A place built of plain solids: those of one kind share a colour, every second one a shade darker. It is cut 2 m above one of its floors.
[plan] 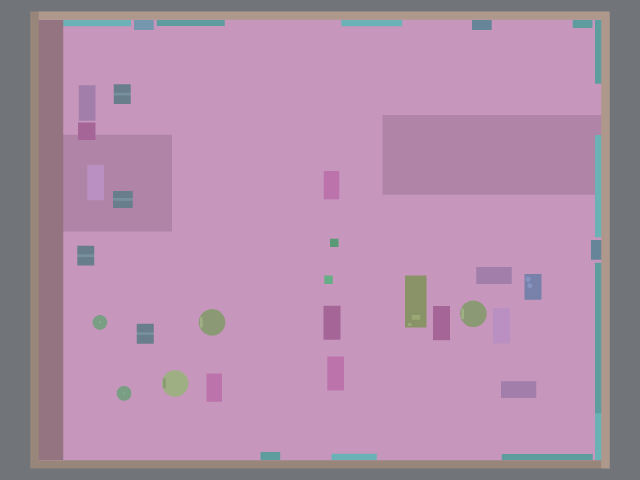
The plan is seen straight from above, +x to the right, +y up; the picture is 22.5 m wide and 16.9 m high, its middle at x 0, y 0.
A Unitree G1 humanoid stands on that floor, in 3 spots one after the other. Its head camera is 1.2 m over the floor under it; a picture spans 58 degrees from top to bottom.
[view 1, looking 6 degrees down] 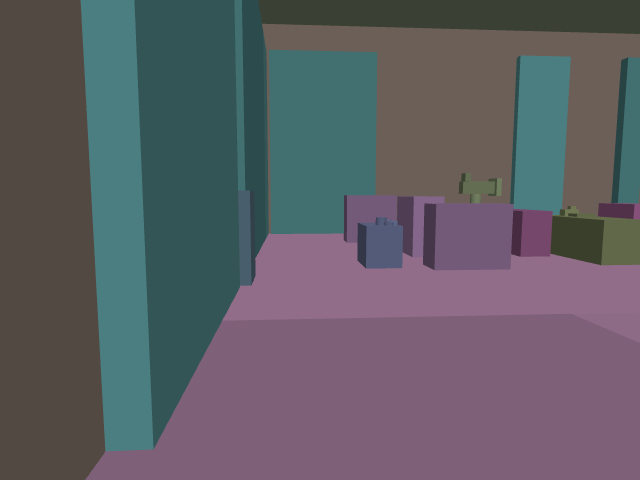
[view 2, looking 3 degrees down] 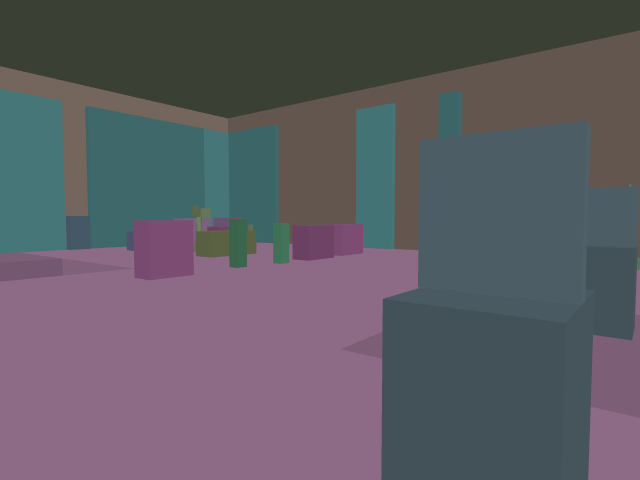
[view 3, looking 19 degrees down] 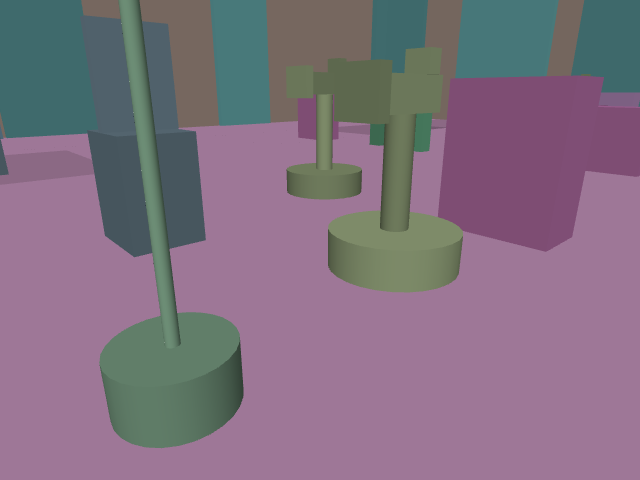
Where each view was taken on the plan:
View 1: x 9.03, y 5.68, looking -94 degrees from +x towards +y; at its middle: floor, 11.48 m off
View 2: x -7.46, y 6.88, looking -52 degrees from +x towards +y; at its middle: case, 12.33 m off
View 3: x -7.46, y -6.88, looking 48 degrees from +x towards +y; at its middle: floor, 3.69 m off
